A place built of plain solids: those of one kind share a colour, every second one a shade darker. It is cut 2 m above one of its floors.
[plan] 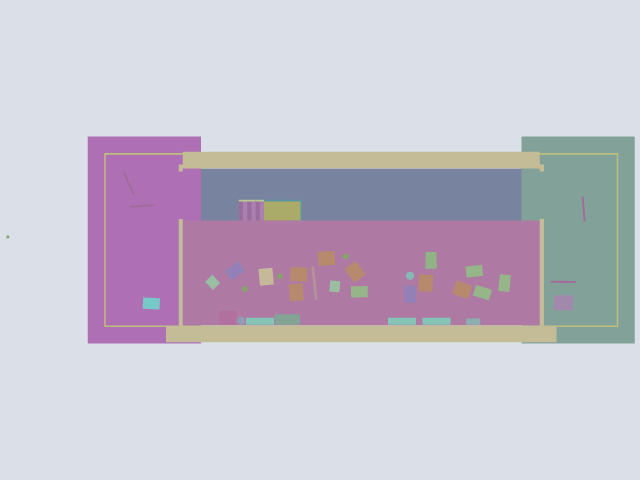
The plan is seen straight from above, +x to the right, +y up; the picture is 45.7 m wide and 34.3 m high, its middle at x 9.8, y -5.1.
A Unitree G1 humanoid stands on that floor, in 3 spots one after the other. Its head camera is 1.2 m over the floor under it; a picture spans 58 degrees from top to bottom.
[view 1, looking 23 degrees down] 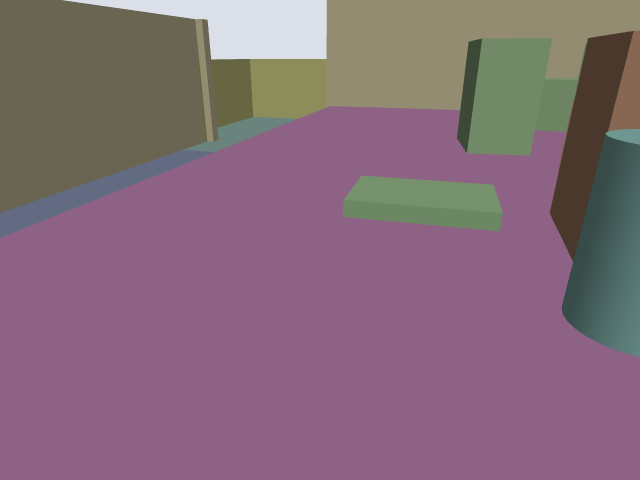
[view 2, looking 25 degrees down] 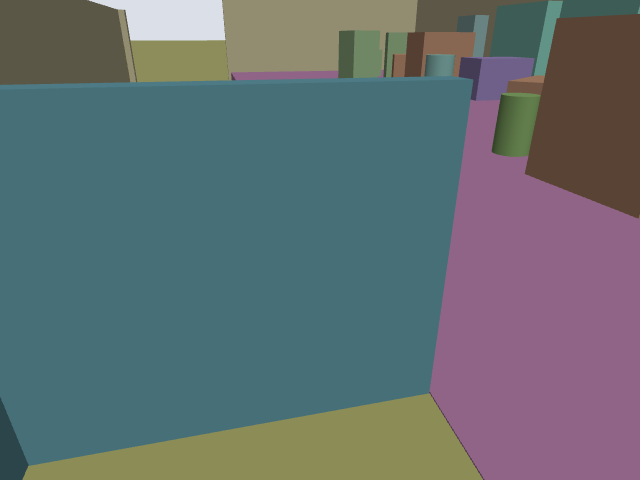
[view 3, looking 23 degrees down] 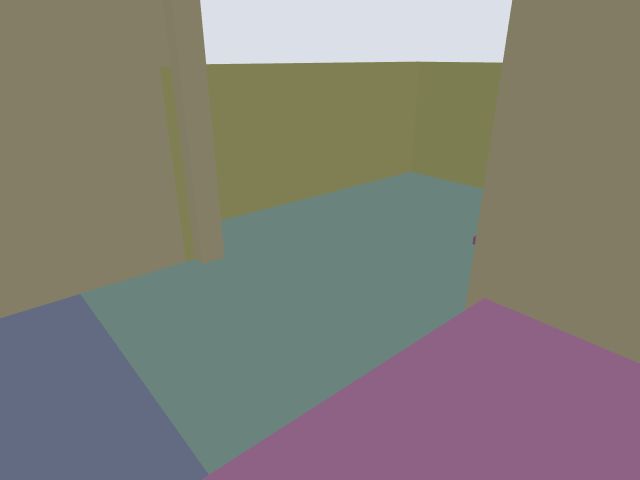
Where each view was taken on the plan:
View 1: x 14.10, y -6.70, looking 16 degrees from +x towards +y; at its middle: floor_bank_floorboards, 3.07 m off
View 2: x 7.30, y -3.02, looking -13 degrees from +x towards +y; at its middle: rail_stairhead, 1.25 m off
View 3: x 23.50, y -4.65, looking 49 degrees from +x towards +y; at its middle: yard_east_gravel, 5.88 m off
